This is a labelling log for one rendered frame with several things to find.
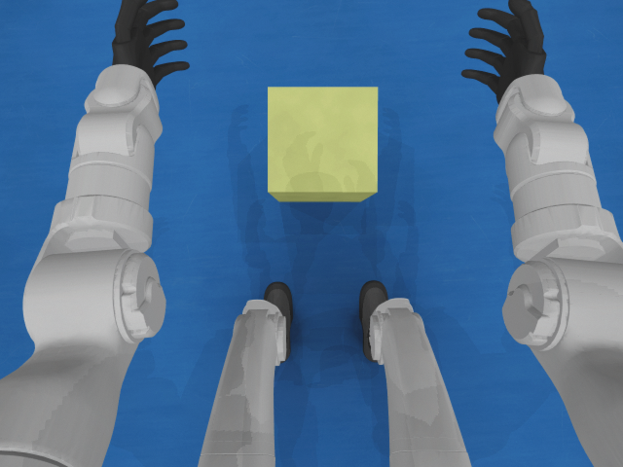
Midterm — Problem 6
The robot right forearm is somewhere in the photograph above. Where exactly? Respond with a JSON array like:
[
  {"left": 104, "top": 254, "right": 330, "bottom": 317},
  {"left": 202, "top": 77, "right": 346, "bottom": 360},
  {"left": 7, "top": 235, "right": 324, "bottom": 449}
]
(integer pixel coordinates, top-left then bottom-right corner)
[{"left": 494, "top": 74, "right": 623, "bottom": 264}]

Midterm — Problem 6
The right robot hand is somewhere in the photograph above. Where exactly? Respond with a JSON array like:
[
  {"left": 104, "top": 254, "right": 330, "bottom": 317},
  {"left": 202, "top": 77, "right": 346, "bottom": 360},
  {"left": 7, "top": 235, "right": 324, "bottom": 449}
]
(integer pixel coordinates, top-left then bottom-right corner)
[{"left": 461, "top": 0, "right": 546, "bottom": 105}]

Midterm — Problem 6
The robot right thigh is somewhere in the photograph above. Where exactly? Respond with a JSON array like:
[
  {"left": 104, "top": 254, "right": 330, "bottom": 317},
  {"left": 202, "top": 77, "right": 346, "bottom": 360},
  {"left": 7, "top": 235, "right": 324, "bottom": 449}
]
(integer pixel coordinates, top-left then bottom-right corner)
[{"left": 370, "top": 307, "right": 472, "bottom": 467}]

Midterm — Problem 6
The carton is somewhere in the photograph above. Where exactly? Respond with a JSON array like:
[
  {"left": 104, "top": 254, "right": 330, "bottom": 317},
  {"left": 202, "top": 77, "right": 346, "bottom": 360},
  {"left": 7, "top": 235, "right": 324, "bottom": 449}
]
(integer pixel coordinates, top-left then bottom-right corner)
[{"left": 268, "top": 87, "right": 378, "bottom": 202}]

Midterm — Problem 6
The robot left forearm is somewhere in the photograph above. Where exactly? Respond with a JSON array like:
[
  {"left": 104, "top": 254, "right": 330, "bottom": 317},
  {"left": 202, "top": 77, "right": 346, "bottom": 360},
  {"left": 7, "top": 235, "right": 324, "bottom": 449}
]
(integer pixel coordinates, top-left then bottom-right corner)
[{"left": 23, "top": 64, "right": 163, "bottom": 340}]

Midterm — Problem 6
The right robot upper arm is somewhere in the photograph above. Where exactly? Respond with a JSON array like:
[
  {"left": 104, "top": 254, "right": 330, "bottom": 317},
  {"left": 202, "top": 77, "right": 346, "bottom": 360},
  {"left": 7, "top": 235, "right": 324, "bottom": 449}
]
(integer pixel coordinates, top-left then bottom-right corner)
[{"left": 502, "top": 257, "right": 623, "bottom": 467}]

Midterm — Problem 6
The left robot foot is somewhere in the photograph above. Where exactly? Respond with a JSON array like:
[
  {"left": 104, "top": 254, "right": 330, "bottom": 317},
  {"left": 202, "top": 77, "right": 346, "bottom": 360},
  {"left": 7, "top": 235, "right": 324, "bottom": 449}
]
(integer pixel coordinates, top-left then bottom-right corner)
[{"left": 264, "top": 282, "right": 293, "bottom": 363}]

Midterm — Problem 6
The left robot upper arm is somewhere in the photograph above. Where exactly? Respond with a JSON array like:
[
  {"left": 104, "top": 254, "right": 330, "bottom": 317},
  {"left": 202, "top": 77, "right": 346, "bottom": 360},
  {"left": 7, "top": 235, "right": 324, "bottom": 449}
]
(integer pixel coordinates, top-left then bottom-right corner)
[{"left": 0, "top": 248, "right": 166, "bottom": 467}]

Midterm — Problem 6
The left robot hand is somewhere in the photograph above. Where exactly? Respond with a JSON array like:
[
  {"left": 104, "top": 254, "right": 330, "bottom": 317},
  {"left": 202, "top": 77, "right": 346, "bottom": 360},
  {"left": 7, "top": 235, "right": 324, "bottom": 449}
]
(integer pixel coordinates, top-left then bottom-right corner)
[{"left": 112, "top": 0, "right": 190, "bottom": 90}]

